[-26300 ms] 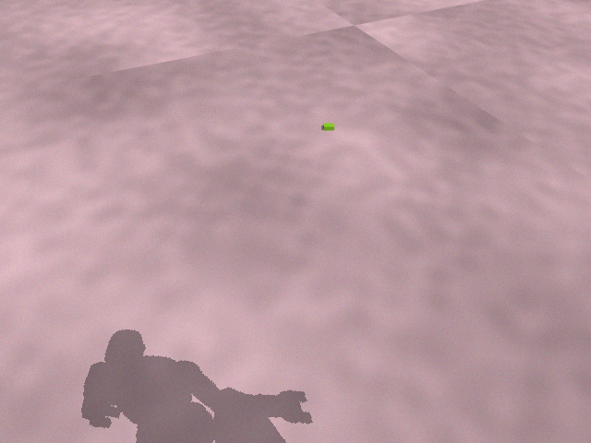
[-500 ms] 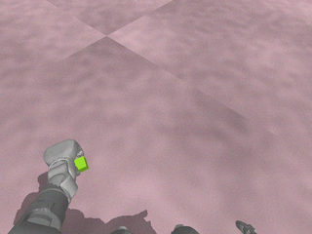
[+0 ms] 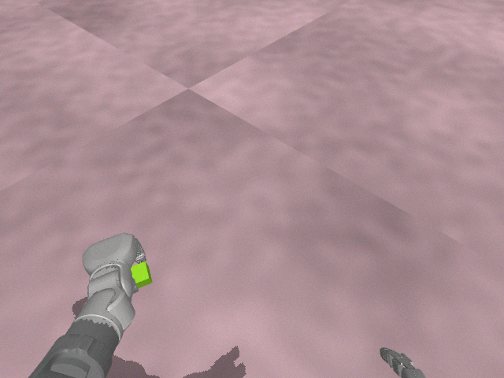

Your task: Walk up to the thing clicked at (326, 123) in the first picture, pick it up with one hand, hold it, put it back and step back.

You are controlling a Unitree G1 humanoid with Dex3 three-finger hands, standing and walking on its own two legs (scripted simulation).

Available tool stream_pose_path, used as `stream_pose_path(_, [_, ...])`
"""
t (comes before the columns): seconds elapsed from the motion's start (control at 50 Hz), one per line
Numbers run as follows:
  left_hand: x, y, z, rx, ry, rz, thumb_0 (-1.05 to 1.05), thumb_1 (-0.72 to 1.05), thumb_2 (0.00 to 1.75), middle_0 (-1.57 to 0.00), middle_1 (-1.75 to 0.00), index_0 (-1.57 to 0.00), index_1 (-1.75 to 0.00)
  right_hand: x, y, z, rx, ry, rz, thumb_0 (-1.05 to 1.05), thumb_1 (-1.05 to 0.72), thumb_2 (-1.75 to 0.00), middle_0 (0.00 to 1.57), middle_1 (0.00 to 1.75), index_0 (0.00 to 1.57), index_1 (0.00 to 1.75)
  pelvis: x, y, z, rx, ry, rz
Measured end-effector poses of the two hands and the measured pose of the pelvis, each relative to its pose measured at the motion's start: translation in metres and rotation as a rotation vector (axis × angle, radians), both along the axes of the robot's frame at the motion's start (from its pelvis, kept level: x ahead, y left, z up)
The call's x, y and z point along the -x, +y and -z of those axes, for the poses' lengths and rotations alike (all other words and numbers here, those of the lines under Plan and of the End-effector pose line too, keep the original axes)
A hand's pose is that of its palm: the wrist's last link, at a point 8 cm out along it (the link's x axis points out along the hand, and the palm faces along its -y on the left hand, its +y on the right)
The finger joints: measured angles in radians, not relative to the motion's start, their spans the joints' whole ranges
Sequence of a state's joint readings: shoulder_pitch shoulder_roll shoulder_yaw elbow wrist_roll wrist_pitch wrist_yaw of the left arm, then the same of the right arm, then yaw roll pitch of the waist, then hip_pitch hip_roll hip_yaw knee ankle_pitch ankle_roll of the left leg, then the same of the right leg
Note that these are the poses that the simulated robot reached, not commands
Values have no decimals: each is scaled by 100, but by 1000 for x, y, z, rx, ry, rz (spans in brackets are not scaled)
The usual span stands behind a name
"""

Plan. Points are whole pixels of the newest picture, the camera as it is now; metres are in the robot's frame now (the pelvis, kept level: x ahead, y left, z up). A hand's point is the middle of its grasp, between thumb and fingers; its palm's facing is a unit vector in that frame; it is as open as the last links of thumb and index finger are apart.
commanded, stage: hold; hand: left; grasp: from above
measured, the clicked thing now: (133, 278) +0.34 +0.22 -0.11
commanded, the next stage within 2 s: crouch in 1.54 s
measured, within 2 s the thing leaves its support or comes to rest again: rests again in 1.28 s
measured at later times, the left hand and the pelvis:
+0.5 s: hand (119, 284) +0.29 +0.22 -0.03, palm faces -0.35 -0.18 -0.92, open 5.5 cm; pelvis -0.01 +0.00 +0.01, yaw +0 degrees
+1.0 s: hand (112, 280) +0.29 +0.22 -0.01, palm faces -0.36 -0.18 -0.91, open 5.0 cm; pelvis -0.01 +0.00 +0.02, yaw +0 degrees
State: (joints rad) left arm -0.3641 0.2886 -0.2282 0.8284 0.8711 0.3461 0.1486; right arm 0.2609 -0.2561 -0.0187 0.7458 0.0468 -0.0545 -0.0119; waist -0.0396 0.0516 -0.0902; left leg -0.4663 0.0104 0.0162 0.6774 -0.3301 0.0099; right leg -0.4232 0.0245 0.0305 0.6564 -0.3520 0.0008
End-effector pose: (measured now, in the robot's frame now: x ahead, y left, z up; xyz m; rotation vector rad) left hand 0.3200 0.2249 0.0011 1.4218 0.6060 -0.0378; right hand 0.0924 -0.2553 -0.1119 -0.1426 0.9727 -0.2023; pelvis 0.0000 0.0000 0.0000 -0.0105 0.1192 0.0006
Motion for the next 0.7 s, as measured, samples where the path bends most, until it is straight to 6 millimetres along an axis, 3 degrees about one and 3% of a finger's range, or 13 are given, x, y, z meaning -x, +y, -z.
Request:
stream_pose_path(0.38, [26,-4,-19,6,-8,0,1,52,0,-101,-12,-107,-6,-13,6,-11,-18,-68,-47,1,-91,-90,20,30,20,30,12,-3,-8,-8,-63,-2])
stream_pose_path(0.54, [28,-5,-31,2,-32,2,1,67,0,-105,-19,-112,-11,-21,6,-18,-20,-101,-56,1,-91,-90,20,30,20,30,13,-4,-11,-8,-81,-3])
stream_pose_path(0.7, [31,-7,-34,11,-10,12,0,71,0,-102,-27,-111,-16,-30,8,-24,-22,-134,-63,1,-92,-90,20,30,20,30,13,-3,-13,-9,-91,0])
